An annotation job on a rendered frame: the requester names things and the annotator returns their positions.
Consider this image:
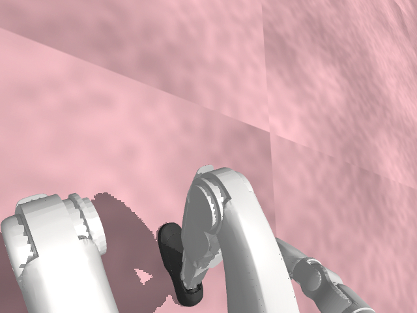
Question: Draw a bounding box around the right robot foot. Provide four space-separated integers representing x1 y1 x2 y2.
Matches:
158 222 203 306

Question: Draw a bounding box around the right robot hand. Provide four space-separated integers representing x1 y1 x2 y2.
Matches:
275 238 308 280

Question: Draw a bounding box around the right robot arm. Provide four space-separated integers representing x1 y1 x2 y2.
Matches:
293 257 376 313

